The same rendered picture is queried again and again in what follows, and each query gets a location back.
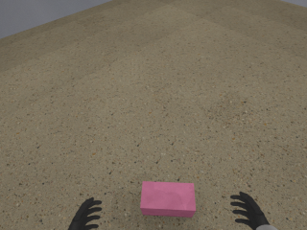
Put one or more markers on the carton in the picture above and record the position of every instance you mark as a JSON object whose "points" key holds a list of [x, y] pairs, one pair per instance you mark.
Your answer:
{"points": [[168, 199]]}

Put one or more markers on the robot right hand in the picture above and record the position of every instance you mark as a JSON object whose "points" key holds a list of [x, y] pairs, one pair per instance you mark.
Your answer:
{"points": [[253, 212]]}

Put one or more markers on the robot left hand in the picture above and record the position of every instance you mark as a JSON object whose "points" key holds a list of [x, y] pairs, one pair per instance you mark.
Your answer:
{"points": [[81, 218]]}

